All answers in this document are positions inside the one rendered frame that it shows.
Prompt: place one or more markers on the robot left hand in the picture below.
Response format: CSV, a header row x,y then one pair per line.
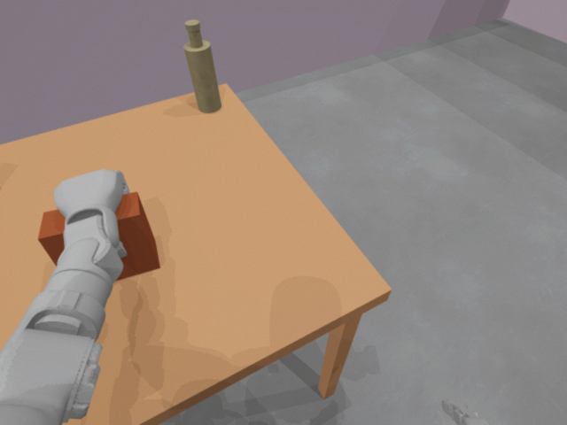
x,y
101,187

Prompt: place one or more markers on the robot left upper arm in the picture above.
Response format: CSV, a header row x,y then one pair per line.
x,y
48,378

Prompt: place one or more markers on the robot right hand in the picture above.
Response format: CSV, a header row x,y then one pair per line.
x,y
462,415

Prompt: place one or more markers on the sponge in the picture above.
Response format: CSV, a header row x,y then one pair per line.
x,y
134,232

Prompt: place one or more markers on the robot left forearm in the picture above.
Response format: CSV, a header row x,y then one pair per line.
x,y
73,302

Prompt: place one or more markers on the table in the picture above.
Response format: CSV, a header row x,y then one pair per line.
x,y
253,265

